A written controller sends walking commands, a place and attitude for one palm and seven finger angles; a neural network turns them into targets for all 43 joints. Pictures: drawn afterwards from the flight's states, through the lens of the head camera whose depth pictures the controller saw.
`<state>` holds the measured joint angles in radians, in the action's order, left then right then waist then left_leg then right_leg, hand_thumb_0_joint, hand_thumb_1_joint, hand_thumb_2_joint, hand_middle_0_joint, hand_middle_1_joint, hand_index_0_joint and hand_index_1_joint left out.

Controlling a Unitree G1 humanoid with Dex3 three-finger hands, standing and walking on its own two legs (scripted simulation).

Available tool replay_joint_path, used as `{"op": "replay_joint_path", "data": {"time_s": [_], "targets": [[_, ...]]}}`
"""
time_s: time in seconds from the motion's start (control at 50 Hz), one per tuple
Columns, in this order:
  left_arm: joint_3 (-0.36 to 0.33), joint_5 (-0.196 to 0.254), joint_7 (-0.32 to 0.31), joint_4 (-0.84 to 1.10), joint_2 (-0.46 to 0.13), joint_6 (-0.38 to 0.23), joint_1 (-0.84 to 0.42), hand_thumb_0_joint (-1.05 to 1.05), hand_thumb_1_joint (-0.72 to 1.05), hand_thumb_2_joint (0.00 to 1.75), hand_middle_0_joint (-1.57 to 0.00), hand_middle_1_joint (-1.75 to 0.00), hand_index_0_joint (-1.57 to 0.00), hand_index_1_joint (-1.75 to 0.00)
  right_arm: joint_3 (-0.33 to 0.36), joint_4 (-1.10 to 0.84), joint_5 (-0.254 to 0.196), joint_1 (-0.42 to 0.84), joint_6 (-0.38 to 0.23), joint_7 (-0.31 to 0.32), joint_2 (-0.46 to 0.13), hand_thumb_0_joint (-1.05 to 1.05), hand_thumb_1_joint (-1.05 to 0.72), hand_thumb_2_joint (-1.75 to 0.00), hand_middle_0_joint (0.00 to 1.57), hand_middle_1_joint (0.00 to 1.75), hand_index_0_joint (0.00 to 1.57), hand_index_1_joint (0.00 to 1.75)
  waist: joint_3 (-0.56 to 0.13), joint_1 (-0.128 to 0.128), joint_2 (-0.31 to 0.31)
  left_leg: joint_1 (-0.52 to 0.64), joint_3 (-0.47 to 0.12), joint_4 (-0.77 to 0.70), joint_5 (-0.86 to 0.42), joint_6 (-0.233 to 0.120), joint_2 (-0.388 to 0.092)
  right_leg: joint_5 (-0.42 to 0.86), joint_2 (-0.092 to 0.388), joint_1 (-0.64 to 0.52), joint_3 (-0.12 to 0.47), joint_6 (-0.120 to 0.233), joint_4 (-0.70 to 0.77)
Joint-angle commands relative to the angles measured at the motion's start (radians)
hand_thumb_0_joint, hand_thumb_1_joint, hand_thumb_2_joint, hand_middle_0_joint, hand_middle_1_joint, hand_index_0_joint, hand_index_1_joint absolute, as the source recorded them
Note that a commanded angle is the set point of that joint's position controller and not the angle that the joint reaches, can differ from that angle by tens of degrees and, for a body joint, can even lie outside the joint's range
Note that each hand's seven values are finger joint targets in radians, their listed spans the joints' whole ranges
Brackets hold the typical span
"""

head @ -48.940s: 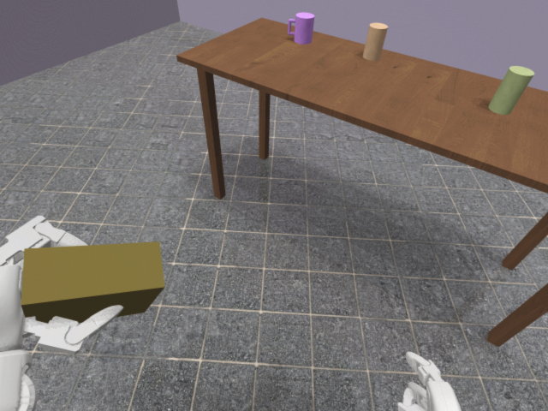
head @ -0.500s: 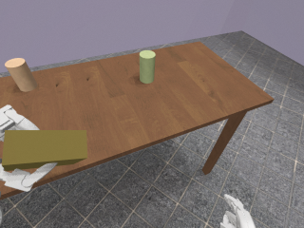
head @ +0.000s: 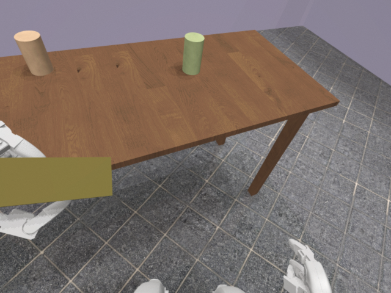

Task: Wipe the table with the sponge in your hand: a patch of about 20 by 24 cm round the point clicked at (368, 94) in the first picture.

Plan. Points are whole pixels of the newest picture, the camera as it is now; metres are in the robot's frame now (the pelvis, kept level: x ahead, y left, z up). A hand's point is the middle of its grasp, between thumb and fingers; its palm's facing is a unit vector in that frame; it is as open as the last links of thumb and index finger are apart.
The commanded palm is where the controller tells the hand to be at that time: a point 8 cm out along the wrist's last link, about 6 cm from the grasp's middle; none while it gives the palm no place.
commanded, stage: step back with the hand held close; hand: left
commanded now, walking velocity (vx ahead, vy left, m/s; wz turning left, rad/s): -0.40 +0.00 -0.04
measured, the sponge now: (71, 181) +0.24 +0.21 +0.16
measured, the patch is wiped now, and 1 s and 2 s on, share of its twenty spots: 1.00 1.00 1.00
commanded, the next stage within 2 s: stop stepping back and stand still in 0.08 s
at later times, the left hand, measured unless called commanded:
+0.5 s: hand out of the picture +0.08 +0.25 +0.18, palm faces +0.38 -0.85 -0.37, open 9.4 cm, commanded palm +0.02 +0.28 +0.21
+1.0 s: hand out of the picture +0.02 +0.24 +0.19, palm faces +0.41 -0.83 -0.39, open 9.4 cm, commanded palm -0.04 +0.27 +0.21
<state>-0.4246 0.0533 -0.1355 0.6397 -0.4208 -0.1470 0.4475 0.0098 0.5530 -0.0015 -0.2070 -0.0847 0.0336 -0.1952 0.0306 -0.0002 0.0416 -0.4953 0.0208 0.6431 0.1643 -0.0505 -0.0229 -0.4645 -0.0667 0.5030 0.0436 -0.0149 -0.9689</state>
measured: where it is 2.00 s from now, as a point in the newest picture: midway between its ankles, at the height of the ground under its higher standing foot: outside the picture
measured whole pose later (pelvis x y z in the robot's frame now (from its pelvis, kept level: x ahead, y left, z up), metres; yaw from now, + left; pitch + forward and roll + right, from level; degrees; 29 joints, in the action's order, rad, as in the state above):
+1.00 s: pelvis -0.20 -0.01 +0.00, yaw +0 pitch +0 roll +0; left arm -0.37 0.06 -0.14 0.48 -0.40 -0.11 0.45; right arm -0.05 0.60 -0.02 -0.29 -0.15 0.05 -0.17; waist -0.07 -0.04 0.00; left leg -0.30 0.02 0.66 0.37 0.00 -0.05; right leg -0.41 -0.01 0.39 -0.04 0.01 -0.72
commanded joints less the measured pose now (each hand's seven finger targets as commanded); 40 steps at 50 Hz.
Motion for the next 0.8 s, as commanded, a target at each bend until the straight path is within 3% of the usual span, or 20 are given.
{"op": "replay_joint_path", "data": {"time_s": [0.0, 0.12, 0.16, 0.18, 0.2, 0.26, 0.34, 0.36, 0.38, 0.42, 0.46, 0.5, 0.56, 0.58, 0.6, 0.62, 0.66, 0.74, 0.76, 0.78], "targets": [[-0.028, 0.003, -0.017, 0.257, -0.092, -0.065, -0.064, 0.00, 0.10, 1.30, -1.20, -1.60, -1.20, -1.60, 0.037, -0.119, -0.009, 0.054, -0.086, 0.000, -0.146, 0.00, -0.90, -0.90, 0.20, 0.30, 0.20, 0.30, -0.196, 0.001, -0.251, 0.184, -0.290, -0.356, 0.137, -0.054, -0.248, 0.020, 0.022, -0.082, -0.005, -0.003, 0.114], [-0.069, 0.011, 0.001, 0.176, -0.124, -0.088, -0.019, 0.00, 0.10, 1.30, -1.20, -1.60, -1.20, -1.60, 0.035, -0.106, 0.003, 0.052, -0.065, 0.009, -0.136, 0.00, -0.90, -0.90, 0.20, 0.30, 0.20, 0.30, -0.229, 0.011, -0.245, 0.128, -0.187, -0.244, 0.302, 0.035, -0.174, 0.160, 0.034, -0.307, -0.059, 0.054, 0.538], [-0.054, 0.017, 0.008, 0.184, -0.144, -0.119, -0.040, 0.00, 0.10, 1.30, -1.20, -1.60, -1.20, -1.60, 0.022, -0.100, -0.008, 0.056, -0.056, 0.013, -0.106, 0.00, -0.90, -0.90, 0.20, 0.30, 0.20, 0.30, -0.176, 0.002, 0.013, 0.205, -0.051, 0.228, 0.269, 0.092, -0.028, 0.363, 0.236, -0.129, 0.068, 0.140, 0.724], [-0.044, 0.018, 0.007, 0.164, -0.151, -0.111, -0.042, 0.00, 0.10, 1.30, -1.20, -1.60, -1.20, -1.60, 0.040, -0.108, -0.034, 0.052, -0.059, 0.020, -0.116, 0.00, -0.90, -0.90, 0.20, 0.30, 0.20, 0.30, -0.170, 0.001, 0.247, 0.169, -0.030, 0.562, 0.301, 0.112, 0.048, 0.379, 0.379, -0.003, 0.186, 0.220, 0.733], [-0.041, 0.018, 0.014, 0.137, -0.135, -0.084, -0.043, 0.00, 0.10, 1.30, -1.20, -1.60, -1.20, -1.60, 0.051, -0.131, -0.045, 0.068, -0.047, 0.017, -0.130, 0.00, -0.90, -0.90, 0.20, 0.30, 0.20, 0.30, -0.129, -0.012, 0.288, 0.087, -0.112, 0.745, 0.328, 0.093, 0.017, 0.509, 0.426, 0.040, 0.214, 0.240, 0.696], [-0.085, 0.016, 0.013, 0.125, -0.189, -0.046, -0.121, 0.00, 0.10, 1.30, -1.20, -1.60, -1.20, -1.60, 0.000, -0.152, -0.033, 0.110, 0.000, 0.021, -0.093, 0.00, -0.90, -0.90, 0.20, 0.30, 0.20, 0.30, -0.058, -0.038, 0.041, 0.086, -0.127, 0.541, 0.294, 0.050, -0.080, 0.393, 0.358, 0.066, 0.087, 0.162, 0.571], [-0.101, 0.015, -0.009, 0.138, -0.175, -0.066, -0.075, 0.00, 0.10, 1.30, -1.20, -1.60, -1.20, -1.60, 0.025, -0.157, -0.037, 0.057, -0.045, 0.042, -0.159, 0.00, -0.90, -0.90, 0.20, 0.30, 0.20, 0.30, -0.132, -0.027, -0.180, 0.204, -0.076, -0.175, 0.227, -0.001, -0.046, 0.306, 0.192, -0.059, 0.036, 0.082, 0.257], [-0.085, 0.020, -0.009, 0.185, -0.149, -0.073, -0.077, 0.00, 0.10, 1.30, -1.20, -1.60, -1.20, -1.60, 0.031, -0.165, -0.035, 0.053, -0.056, 0.037, -0.169, 0.00, -0.90, -0.90, 0.20, 0.30, 0.20, 0.30, -0.142, -0.017, -0.339, 0.245, -0.206, -0.286, 0.155, -0.046, -0.148, 0.155, 0.082, -0.009, -0.044, 0.038, 0.105], [-0.101, 0.014, -0.006, 0.240, -0.175, -0.080, -0.093, 0.00, 0.10, 1.30, -1.20, -1.60, -1.20, -1.60, 0.048, -0.163, -0.038, 0.035, -0.068, 0.030, -0.174, 0.00, -0.90, -0.90, 0.20, 0.30, 0.20, 0.30, -0.181, -0.016, -0.359, 0.298, -0.286, -0.289, -0.002, -0.086, -0.223, 0.004, 0.023, 0.062, -0.086, 0.005, -0.030], [-0.087, -0.002, -0.005, 0.233, -0.165, -0.063, -0.066, 0.00, 0.10, 1.30, -1.20, -1.60, -1.20, -1.60, 0.034, -0.141, -0.025, 0.038, -0.085, 0.007, -0.135, 0.00, -0.90, -0.90, 0.20, 0.30, 0.20, 0.30, -0.175, -0.037, -0.349, 0.215, -0.396, -0.257, -0.003, -0.145, -0.229, 0.011, 0.054, 0.070, -0.023, 0.000, -0.058], [-0.056, -0.005, 0.002, 0.211, -0.138, -0.067, -0.069, 0.00, 0.10, 1.30, -1.20, -1.60, -1.20, -1.60, 0.031, -0.108, -0.036, 0.044, -0.107, -0.011, -0.141, 0.00, -0.90, -0.90, 0.20, 0.30, 0.20, 0.30, -0.104, -0.027, -0.231, 0.125, -0.371, -0.310, 0.282, -0.135, -0.244, 0.041, 0.077, 0.042, -0.017, 0.011, -0.021], [-0.032, 0.000, 0.001, 0.135, -0.111, -0.055, -0.059, 0.00, 0.10, 1.30, -1.20, -1.60, -1.20, -1.60, 0.016, -0.101, -0.037, 0.065, -0.109, -0.012, -0.151, 0.00, -0.90, -0.90, 0.20, 0.30, 0.20, 0.30, -0.042, -0.015, -0.228, -0.005, -0.299, -0.302, 0.446, -0.099, -0.218, 0.062, 0.071, -0.120, -0.052, 0.018, 0.185], [-0.029, -0.010, 0.009, 0.072, -0.117, -0.044, -0.108, 0.00, 0.10, 1.30, -1.20, -1.60, -1.20, -1.60, 0.013, -0.109, -0.026, 0.089, -0.082, 0.006, -0.165, 0.00, -0.90, -0.90, 0.20, 0.30, 0.20, 0.30, -0.063, 0.013, -0.076, -0.121, -0.138, 0.024, 0.531, -0.048, -0.093, 0.184, 0.050, -0.384, -0.102, 0.053, 0.513], [-0.037, -0.013, 0.013, 0.050, -0.131, -0.040, -0.128, 0.00, 0.10, 1.30, -1.20, -1.60, -1.20, -1.60, 0.019, -0.111, -0.024, 0.087, -0.073, 0.009, -0.158, 0.00, -0.90, -0.90, 0.20, 0.30, 0.20, 0.30, -0.069, 0.008, 0.064, -0.160, -0.033, 0.309, 0.479, -0.021, -0.010, 0.171, 0.150, -0.375, 0.031, 0.121, 0.594], [-0.046, -0.007, 0.012, 0.075, -0.150, -0.038, -0.164, 0.00, 0.10, 1.30, -1.20, -1.60, -1.20, -1.60, 0.040, -0.110, -0.043, 0.059, -0.071, 0.009, -0.156, 0.00, -0.90, -0.90, 0.20, 0.30, 0.20, 0.30, -0.126, 0.000, 0.271, -0.115, 0.008, 0.602, 0.404, 0.008, 0.043, -0.014, 0.345, -0.257, 0.369, 0.203, 0.729], [-0.027, -0.002, 0.019, 0.110, -0.144, -0.046, -0.202, 0.00, 0.10, 1.30, -1.20, -1.60, -1.20, -1.60, 0.039, -0.091, -0.041, 0.049, -0.070, 0.004, -0.165, 0.00, -0.90, -0.90, 0.20, 0.30, 0.20, 0.30, -0.116, -0.018, 0.244, -0.059, -0.092, 0.751, 0.279, 0.019, 0.017, -0.045, 0.396, -0.092, 0.477, 0.244, 0.775], [-0.026, 0.011, 0.029, 0.108, -0.148, -0.032, -0.189, 0.00, 0.10, 1.30, -1.20, -1.60, -1.20, -1.60, 0.008, -0.078, -0.033, 0.078, -0.045, 0.002, -0.117, 0.00, -0.90, -0.90, 0.20, 0.30, 0.20, 0.30, -0.037, -0.040, -0.004, -0.022, -0.107, 0.659, 0.247, 0.004, -0.064, -0.126, 0.388, 0.074, 0.359, 0.233, 0.731], [-0.008, 0.008, -0.003, 0.175, -0.134, -0.023, -0.161, 0.00, 0.10, 1.30, -1.20, -1.60, -1.20, -1.60, -0.011, -0.084, -0.030, 0.086, -0.072, 0.038, -0.103, 0.00, -0.90, -0.90, 0.20, 0.30, 0.20, 0.30, -0.136, -0.032, -0.055, 0.282, 0.004, 0.014, 0.292, -0.026, -0.038, -0.148, 0.269, 0.095, 0.106, 0.145, 0.549], [-0.020, 0.008, -0.012, 0.175, -0.141, -0.030, -0.145, 0.00, 0.10, 1.30, -1.20, -1.60, -1.20, -1.60, -0.017, -0.092, -0.022, 0.070, -0.081, 0.049, -0.117, 0.00, -0.90, -0.90, 0.20, 0.30, 0.20, 0.30, -0.151, -0.035, -0.166, 0.312, 0.012, -0.163, 0.338, -0.032, -0.016, -0.174, 0.185, 0.064, 0.048, 0.119, 0.405], [-0.027, 0.016, -0.021, 0.196, -0.127, -0.037, -0.141, 0.00, 0.10, 1.30, -1.20, -1.60, -1.20, -1.60, -0.006, -0.111, -0.014, 0.067, -0.094, 0.054, -0.153, 0.00, -0.90, -0.90, 0.20, 0.30, 0.20, 0.30, -0.149, -0.029, -0.393, 0.305, -0.275, -0.362, 0.517, -0.097, -0.165, -0.116, 0.050, 0.090, -0.062, 0.061, 0.117]]}}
